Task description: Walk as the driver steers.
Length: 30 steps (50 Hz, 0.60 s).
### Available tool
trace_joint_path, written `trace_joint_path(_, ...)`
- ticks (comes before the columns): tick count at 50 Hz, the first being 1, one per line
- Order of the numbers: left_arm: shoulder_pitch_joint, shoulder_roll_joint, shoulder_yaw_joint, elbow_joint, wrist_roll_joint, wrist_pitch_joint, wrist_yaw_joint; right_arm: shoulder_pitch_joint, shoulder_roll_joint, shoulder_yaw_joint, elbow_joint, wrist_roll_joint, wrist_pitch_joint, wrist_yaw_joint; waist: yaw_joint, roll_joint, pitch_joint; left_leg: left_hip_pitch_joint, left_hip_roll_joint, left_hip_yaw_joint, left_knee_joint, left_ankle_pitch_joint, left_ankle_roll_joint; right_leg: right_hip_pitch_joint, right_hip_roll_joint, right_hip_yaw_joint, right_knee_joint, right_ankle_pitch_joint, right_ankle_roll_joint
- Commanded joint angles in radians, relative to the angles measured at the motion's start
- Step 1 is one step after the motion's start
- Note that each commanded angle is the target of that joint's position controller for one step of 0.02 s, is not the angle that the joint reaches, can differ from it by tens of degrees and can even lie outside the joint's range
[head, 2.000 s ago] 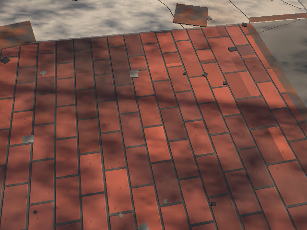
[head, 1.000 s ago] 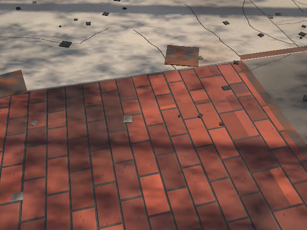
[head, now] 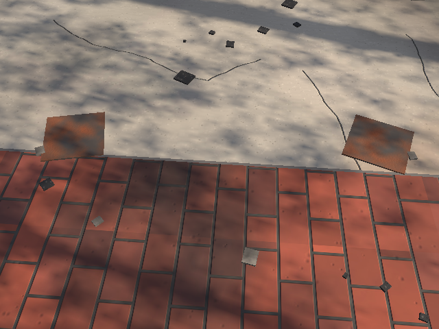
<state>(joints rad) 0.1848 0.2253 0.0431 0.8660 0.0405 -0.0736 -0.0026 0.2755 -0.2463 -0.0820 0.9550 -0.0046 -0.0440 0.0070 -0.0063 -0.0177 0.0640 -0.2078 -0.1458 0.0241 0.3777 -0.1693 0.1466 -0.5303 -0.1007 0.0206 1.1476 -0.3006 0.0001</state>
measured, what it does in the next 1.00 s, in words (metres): walks ahead: right foot, then left foot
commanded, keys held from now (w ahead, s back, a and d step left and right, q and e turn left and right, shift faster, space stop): w+q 0.26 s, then w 0.30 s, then no key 0.44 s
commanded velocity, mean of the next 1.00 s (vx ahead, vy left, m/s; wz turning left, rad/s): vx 0.38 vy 0.00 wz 0.28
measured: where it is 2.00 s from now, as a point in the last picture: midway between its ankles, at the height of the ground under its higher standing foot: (225, 318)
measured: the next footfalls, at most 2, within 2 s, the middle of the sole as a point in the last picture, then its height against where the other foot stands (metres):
right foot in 0.34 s outside the picture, level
left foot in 0.80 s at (186, 303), level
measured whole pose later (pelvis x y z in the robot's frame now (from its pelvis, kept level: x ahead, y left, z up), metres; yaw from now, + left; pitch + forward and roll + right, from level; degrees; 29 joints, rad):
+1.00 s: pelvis +0.45 +0.03 +0.00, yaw +14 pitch +0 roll -1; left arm 0.27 0.21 0.02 0.96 0.02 0.01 0.02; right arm 0.17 -0.18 0.01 0.90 -0.02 -0.04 -0.02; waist 0.02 -0.03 0.06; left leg -0.30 -0.04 0.06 0.40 -0.10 0.09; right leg -0.31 -0.01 0.01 0.83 -0.48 0.00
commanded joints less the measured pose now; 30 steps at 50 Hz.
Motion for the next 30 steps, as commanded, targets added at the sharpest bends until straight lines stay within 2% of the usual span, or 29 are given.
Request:
trace_joint_path(1,0.045,0.068,0.014,-0.054,0.01,0.028,-0.008,0.036,-0.137,-0.025,-0.053,0.007,-0.029,-0.005,0.029,0.029,-0.034,0.023,0.266,-0.272,-0.182,0.319,0.147,-0.07,-0.015,-0.017,-0.098,0.07,0.041)
trace_joint_path(3,-0.055,0.077,0.014,-0.094,0.006,0.032,-0.01,0.08,-0.14,-0.025,-0.053,0.006,-0.025,-0.003,-0.003,0.049,-0.013,0.039,0.251,-0.279,-0.19,0.303,0.125,-0.12,-0.012,-0.026,-0.202,0.153,0.055)
trace_joint_path(6,-0.164,0.079,0.008,-0.137,0.001,0.031,-0.015,0.14,-0.142,-0.026,-0.054,0.004,-0.019,-0.003,-0.049,0.072,-0.017,0.111,0.239,-0.294,-0.166,0.324,0.094,-0.153,0.011,-0.024,-0.333,0.255,0.054)
trace_joint_path(11,-0.297,0.091,-0.004,-0.205,-0.011,0.017,-0.022,0.2,-0.16,-0.028,-0.065,-0.011,-0.013,-0.014,-0.093,0.089,-0.016,0.224,0.262,-0.347,-0.094,0.411,0.082,-0.141,0.061,-0.019,-0.496,0.269,0.033)
trace_joint_path(13,-0.264,0.113,0.0,-0.212,-0.015,0.008,-0.021,0.171,-0.178,-0.033,-0.082,-0.015,-0.013,-0.023,-0.062,0.101,-0.021,0.223,0.276,-0.376,-0.053,0.44,0.054,-0.042,0.075,0.0,-0.573,0.235,0.011)
trace_joint_path(14,-0.197,0.127,0.004,-0.195,-0.017,0.003,-0.017,0.136,-0.19,-0.035,-0.092,-0.016,-0.016,-0.025,-0.026,0.108,-0.036,0.197,0.276,-0.365,-0.022,0.493,0.032,0.063,0.09,-0.008,-0.613,0.205,-0.006)
trace_joint_path(15,-0.1,0.15,0.015,-0.164,-0.016,-0.003,-0.009,0.118,-0.198,-0.036,-0.098,-0.016,-0.021,-0.022,0.012,0.104,-0.078,0.177,0.263,-0.354,0.062,0.603,0.013,0.201,0.119,-0.025,-0.629,0.171,-0.026)
trace_joint_path(16,0.039,0.171,0.026,-0.124,-0.013,-0.014,0.001,0.112,-0.192,-0.033,-0.095,-0.012,-0.028,-0.014,0.08,0.056,-0.151,0.148,0.209,-0.304,0.238,0.626,-0.009,0.379,0.116,-0.033,-0.692,0.197,-0.053)
trace_joint_path(17,0.188,0.228,0.04,-0.112,0.009,-0.024,0.017,0.13,-0.133,-0.016,-0.115,-0.005,-0.037,-0.006,0.132,-0.023,-0.279,0.027,0.152,-0.252,0.495,0.395,-0.028,0.599,-0.064,0.148,-0.71,0.046,-0.099)
trace_joint_path(18,0.223,0.33,0.064,-0.104,0.029,-0.015,0.018,0.278,-0.04,0.001,-0.131,0.032,-0.035,-0.004,0.061,-0.286,-0.398,-0.276,-0.018,-0.148,0.793,-0.303,-0.069,0.836,-0.328,0.637,-0.806,-0.009,-0.234)
trace_joint_path(19,0.173,0.26,0.057,-0.102,0.003,0.0,0.007,0.278,-0.115,-0.003,-0.1,-0.004,-0.026,-0.012,0.038,-0.176,-0.331,-0.38,0.046,-0.169,0.894,-0.335,-0.056,0.75,-0.319,0.766,-0.87,-0.145,-0.249)
trace_joint_path(20,0.088,0.174,0.038,-0.118,-0.008,0.001,0.003,0.198,-0.124,-0.005,-0.103,-0.014,-0.021,-0.007,0.025,-0.057,-0.175,-0.392,0.091,-0.166,0.895,-0.236,-0.06,0.601,-0.275,0.604,-0.888,-0.156,-0.23)
trace_joint_path(21,0.048,0.125,0.025,-0.115,-0.006,-0.003,-0.002,0.127,-0.111,0.0,-0.118,-0.019,-0.022,-0.001,0.024,0.003,-0.102,-0.379,0.121,-0.156,0.845,-0.176,-0.064,0.501,-0.22,0.464,-0.902,-0.046,-0.208)
trace_joint_path(22,0.05,0.113,0.019,-0.101,-0.005,-0.008,-0.001,0.094,-0.104,0.001,-0.129,-0.025,-0.017,0.006,0.015,-0.029,-0.074,-0.362,0.141,-0.15,0.8,-0.159,-0.069,0.451,-0.176,0.364,-0.915,0.07,-0.186)
trace_joint_path(24,0.084,0.111,0.016,-0.066,-0.014,-0.023,-0.003,0.098,-0.089,0.006,-0.131,-0.037,0.001,0.019,-0.006,-0.084,-0.072,-0.315,0.15,-0.134,0.751,-0.152,-0.082,0.404,-0.129,0.252,-0.932,0.241,-0.173)
trace_joint_path(26,0.126,0.12,0.019,-0.04,-0.025,-0.04,-0.009,0.079,-0.079,0.01,-0.138,-0.039,0.01,0.025,-0.013,-0.081,-0.077,-0.338,0.151,-0.119,0.72,-0.139,-0.092,0.415,-0.125,0.202,-0.946,0.342,-0.189)
trace_joint_path(28,0.151,0.131,0.022,-0.024,-0.03,-0.044,-0.01,0.004,-0.072,0.017,-0.164,-0.042,0.013,0.032,-0.007,-0.075,-0.054,-0.402,0.178,-0.094,0.661,-0.083,-0.106,0.424,-0.127,0.166,-0.986,0.334,-0.202)
trace_joint_path(30,0.163,0.118,0.016,-0.009,-0.029,-0.04,-0.009,-0.074,-0.054,0.03,-0.187,-0.04,0.011,0.033,-0.003,-0.064,-0.019,-0.408,0.195,-0.044,0.546,-0.029,-0.128,0.409,-0.106,0.094,-0.985,0.534,-0.199)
